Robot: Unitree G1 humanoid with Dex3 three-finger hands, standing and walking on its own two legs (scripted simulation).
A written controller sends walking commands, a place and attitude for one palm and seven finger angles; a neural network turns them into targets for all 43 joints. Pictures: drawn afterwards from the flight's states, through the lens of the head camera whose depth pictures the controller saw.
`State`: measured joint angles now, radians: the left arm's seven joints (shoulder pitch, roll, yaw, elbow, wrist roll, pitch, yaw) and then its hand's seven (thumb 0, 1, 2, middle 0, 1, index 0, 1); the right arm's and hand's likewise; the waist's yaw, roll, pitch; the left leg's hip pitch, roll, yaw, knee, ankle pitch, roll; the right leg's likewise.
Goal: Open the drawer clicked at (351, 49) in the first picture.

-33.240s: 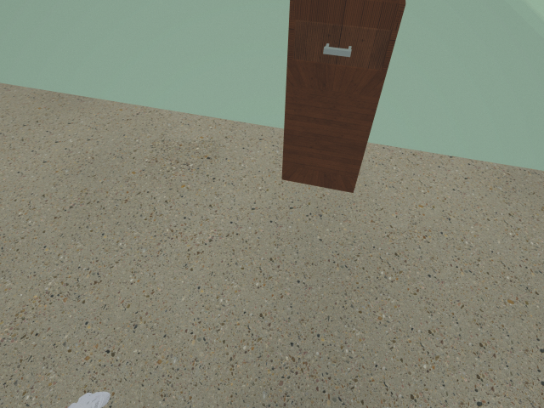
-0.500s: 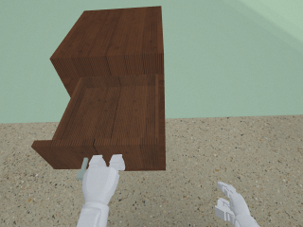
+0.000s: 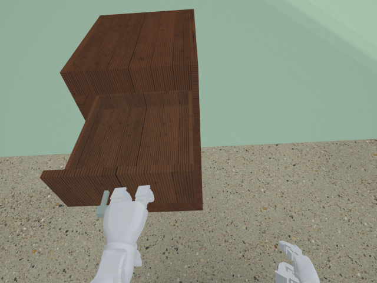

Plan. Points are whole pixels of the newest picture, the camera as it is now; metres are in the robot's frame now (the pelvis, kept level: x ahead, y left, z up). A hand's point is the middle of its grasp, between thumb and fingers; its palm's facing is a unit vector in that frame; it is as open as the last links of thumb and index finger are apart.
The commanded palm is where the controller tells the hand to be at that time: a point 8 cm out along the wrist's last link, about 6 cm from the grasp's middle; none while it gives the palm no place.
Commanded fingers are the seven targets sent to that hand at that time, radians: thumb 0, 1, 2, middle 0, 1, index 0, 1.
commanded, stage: lift the hand off the handle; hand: left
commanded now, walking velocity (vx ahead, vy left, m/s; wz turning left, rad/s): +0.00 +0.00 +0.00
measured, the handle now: (121, 202) +0.29 +0.19 +0.00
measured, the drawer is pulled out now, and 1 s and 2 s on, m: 0.30 0.29 0.29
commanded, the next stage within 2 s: draw the hand back to the body in 1.50 s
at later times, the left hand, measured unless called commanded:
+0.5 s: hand (131, 220) +0.25 +0.16 -0.01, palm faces -0.01 -0.13 -0.99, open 13.7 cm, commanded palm +0.23 +0.17 +0.07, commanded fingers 0.00 -0.50 0.30 -0.30 -1.20 -0.30 -1.20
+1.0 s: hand (120, 203) +0.25 +0.17 +0.07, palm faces +0.05 -0.16 -0.99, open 13.6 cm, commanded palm +0.23 +0.17 +0.14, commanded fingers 0.00 -0.50 0.30 -0.30 -1.20 -0.30 -1.20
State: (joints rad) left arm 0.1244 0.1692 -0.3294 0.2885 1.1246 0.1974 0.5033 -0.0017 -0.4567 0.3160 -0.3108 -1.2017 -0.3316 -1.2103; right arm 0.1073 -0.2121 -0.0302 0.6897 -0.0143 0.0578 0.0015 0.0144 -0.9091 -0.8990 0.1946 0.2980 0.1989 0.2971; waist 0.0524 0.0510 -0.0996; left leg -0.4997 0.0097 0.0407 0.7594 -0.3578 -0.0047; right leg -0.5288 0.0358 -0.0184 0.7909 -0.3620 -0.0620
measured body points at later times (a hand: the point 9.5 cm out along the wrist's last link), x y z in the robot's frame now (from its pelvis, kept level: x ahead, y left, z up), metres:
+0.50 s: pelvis +0.00 +0.01 +0.01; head +0.00 -0.03 +0.46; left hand +0.25 +0.17 +0.05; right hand +0.20 -0.20 -0.10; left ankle +0.02 +0.13 -0.71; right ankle +0.02 -0.08 -0.71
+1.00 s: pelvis +0.01 +0.01 +0.03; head -0.01 -0.03 +0.47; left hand +0.25 +0.17 +0.12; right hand +0.24 -0.17 -0.07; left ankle +0.02 +0.13 -0.71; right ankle +0.02 -0.08 -0.71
